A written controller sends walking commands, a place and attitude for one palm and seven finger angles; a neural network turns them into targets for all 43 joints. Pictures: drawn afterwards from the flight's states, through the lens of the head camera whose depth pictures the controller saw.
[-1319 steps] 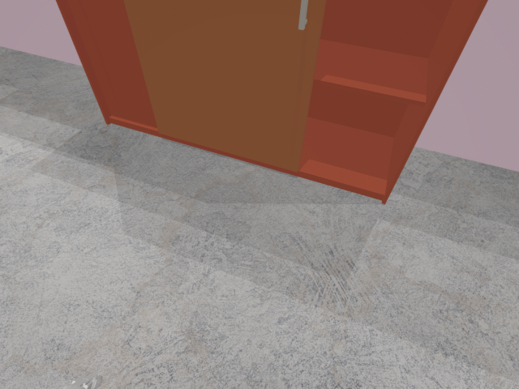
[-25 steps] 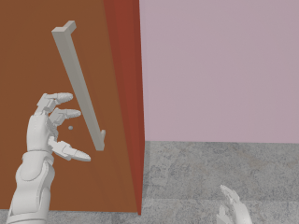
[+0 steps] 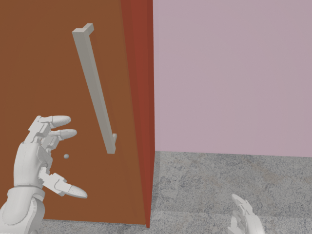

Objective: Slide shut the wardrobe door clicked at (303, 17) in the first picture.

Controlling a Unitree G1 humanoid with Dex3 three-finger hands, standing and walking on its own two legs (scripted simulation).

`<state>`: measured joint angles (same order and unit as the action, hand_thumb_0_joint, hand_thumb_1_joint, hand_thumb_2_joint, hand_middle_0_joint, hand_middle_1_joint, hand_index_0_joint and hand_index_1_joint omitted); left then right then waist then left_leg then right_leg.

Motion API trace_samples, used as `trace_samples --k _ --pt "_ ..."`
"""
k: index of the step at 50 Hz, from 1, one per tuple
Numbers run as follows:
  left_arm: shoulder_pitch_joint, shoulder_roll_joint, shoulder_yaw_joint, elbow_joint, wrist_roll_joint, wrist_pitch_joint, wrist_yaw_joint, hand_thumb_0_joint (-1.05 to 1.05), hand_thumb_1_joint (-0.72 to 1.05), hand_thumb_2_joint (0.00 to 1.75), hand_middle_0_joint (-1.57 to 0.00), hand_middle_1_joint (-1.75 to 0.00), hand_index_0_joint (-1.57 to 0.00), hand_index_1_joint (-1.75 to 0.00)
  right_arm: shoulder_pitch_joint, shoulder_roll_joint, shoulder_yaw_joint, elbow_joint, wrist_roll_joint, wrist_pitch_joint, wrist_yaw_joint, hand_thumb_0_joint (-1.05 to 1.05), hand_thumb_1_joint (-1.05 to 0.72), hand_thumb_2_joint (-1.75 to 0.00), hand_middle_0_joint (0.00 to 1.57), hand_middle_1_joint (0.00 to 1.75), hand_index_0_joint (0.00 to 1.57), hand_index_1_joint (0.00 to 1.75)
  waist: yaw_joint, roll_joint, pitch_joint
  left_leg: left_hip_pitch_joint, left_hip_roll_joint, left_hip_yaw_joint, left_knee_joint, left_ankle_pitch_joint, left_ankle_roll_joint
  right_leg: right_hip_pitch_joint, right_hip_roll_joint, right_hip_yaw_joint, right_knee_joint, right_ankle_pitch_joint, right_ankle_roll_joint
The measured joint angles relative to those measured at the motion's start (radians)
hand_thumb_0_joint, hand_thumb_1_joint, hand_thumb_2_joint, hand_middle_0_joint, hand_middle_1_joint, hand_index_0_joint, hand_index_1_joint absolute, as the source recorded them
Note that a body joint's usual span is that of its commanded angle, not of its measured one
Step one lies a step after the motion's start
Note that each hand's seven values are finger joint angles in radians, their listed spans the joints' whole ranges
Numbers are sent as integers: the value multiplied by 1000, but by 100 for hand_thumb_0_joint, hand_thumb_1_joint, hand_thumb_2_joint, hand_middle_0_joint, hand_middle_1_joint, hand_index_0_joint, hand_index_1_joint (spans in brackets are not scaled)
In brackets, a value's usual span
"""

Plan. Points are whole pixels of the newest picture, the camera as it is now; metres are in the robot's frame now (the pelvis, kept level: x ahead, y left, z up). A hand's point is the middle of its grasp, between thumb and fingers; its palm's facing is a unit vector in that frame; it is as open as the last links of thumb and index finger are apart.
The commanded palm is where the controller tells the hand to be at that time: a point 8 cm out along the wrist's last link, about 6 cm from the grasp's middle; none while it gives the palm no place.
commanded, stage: slip the hand off the handle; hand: left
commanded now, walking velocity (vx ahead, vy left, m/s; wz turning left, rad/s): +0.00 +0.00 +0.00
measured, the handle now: (102, 100) +0.34 +0.17 +0.21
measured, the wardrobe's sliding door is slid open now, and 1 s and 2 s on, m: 0.00 0.00 0.00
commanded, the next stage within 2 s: draw the hand back to the body in 0.26 s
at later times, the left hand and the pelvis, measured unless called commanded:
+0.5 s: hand (63, 173) +0.19 +0.21 +0.15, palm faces +0.12 -0.99 -0.11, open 14.7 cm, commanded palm +0.14 +0.26 +0.17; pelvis +0.00 +0.00 +0.00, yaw +1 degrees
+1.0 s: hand (44, 165) +0.19 +0.25 +0.17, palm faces +0.34 -0.89 -0.31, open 14.1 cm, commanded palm +0.14 +0.28 +0.18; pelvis +0.01 -0.01 +0.00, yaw +1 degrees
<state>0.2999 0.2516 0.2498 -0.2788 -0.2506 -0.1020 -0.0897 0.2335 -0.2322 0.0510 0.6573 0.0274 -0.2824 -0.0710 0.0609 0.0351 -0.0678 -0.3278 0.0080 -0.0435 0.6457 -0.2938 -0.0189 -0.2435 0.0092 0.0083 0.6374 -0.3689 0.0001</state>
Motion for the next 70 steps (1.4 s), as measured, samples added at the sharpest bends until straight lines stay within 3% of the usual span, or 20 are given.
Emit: trace_samples --k 20,22,26,28,35,45,49,53,60,70 --pt "115 16 7 -88 -37 -10 -51 -2 -55 19 -25 -115 -26 -115 5 -5 15 0 4 -79 -19 1 -90 -90 20 30 20 30 17 10 6 -19 1 -26 33 -9 -6 -4 4 -26 19 -10 -6" --pt "109 21 9 -84 -47 33 -79 -2 -55 19 -25 -115 -26 -115 10 -11 18 2 15 -80 -26 1 -90 -90 20 30 20 30 21 13 5 -16 1 -28 33 -11 -5 1 4 -27 16 -11 -6" --pt "102 61 15 -92 -74 173 -146 -2 -55 19 -25 -115 -26 -115 14 -16 29 -1 32 -87 -51 1 -90 -90 20 30 20 30 18 21 -3 4 -1 -27 15 -10 -3 22 2 -27 -6 -7 -4" --pt "104 77 30 -103 -89 207 -157 -2 -55 20 -25 -115 -26 -115 12 -15 32 -3 35 -98 -55 1 -90 -90 20 30 20 30 13 23 -8 12 0 -24 9 -11 -3 30 3 -24 -13 -7 -4" --pt "96 73 99 -109 -120 237 -160 -2 -55 20 -25 -115 -26 -115 5 -15 28 -17 41 -108 -47 1 -90 -90 20 30 20 30 12 22 -28 25 2 -17 1 -18 -4 39 4 -18 -19 -13 -6" --pt "124 84 115 -133 -123 267 -182 -2 -52 21 -25 -113 -26 -113 3 -21 26 -26 43 -91 -52 1 -90 -90 20 30 20 30 21 18 -31 37 5 -23 -6 -20 -8 55 6 -23 -29 -13 -9" --pt "143 112 96 -162 42 171 6 -2 -44 25 -25 -108 -26 -109 -12 -14 8 -32 3 -54 -39 1 -90 -90 20 30 20 30 18 23 5 46 14 -27 -11 -14 -11 71 16 -26 -49 0 -13" --pt "178 101 77 -167 116 90 121 -2 -33 30 -24 -101 -25 -102 -17 -9 -5 -32 -13 4 -30 1 -90 -90 20 30 20 30 17 25 40 59 14 -22 -31 -2 -8 81 15 -21 -68 13 -10" --pt "196 94 38 -153 165 37 180 -1 -10 42 -24 -88 -25 -89 -4 -2 -15 1 -24 63 -30 1 -90 -90 20 30 20 30 19 21 62 101 -1 -7 -72 9 2 113 -2 -9 -95 20 -1" --pt "177 112 64 -136 175 18 190 -1 26 59 -23 -67 -24 -68 -16 11 -19 -5 -23 104 -19 1 -90 -90 20 30 20 30 5 15 62 148 -9 18 -113 13 10 147 -14 15 -124 24 8"
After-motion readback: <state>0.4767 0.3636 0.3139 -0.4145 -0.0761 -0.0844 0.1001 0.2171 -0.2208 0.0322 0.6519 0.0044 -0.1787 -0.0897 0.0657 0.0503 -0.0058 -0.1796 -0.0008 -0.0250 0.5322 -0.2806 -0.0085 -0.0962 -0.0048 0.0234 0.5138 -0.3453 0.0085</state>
